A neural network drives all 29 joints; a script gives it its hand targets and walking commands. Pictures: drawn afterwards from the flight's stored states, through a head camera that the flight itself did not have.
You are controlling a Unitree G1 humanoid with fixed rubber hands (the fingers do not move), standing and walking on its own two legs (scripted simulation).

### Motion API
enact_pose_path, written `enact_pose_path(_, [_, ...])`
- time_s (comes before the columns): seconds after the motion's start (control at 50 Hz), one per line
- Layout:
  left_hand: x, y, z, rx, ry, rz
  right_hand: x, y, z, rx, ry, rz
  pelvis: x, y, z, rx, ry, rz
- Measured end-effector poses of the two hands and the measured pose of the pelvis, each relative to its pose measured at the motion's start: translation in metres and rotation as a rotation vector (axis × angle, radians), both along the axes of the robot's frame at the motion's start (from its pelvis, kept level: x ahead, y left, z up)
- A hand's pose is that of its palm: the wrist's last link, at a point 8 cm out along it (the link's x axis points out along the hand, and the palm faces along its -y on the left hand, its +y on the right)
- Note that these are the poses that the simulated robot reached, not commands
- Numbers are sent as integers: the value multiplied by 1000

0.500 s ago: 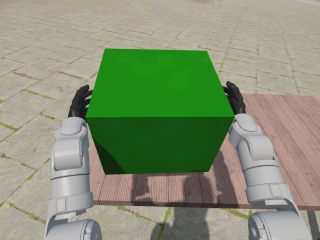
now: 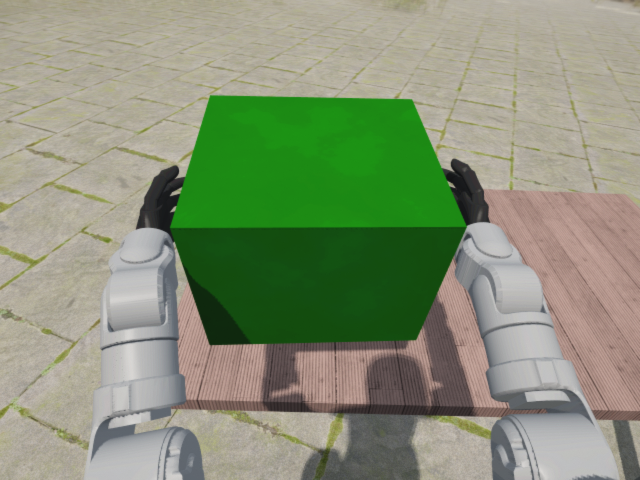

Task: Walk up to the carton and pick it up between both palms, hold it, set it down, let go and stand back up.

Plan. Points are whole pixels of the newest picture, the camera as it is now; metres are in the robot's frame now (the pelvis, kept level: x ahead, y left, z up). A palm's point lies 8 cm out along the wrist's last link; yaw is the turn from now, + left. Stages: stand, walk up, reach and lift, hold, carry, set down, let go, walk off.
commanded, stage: hold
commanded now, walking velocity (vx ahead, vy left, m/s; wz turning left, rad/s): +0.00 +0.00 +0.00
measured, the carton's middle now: (313, 218) +0.42 +0.00 +0.16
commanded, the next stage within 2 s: none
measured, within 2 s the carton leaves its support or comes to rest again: neither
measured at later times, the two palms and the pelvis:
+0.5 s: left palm (159, 237) +0.36 +0.18 +0.18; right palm (468, 225) +0.36 -0.18 +0.19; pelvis +0.00 +0.00 +0.00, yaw +0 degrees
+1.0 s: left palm (157, 241) +0.35 +0.19 +0.18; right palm (467, 228) +0.36 -0.18 +0.19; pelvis +0.00 +0.00 +0.00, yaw +0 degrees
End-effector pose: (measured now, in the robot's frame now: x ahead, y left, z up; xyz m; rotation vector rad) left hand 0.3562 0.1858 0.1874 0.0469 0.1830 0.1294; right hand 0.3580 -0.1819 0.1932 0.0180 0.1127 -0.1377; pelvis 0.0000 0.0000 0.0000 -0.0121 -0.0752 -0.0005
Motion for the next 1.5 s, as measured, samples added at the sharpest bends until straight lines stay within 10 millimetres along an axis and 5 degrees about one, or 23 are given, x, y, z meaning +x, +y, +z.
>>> enact_pose_path(1.5, [-4,-2,-10,4,6,-2,-3,-2,-4,6,-12,-1,1,-1,0,-2,-8,9])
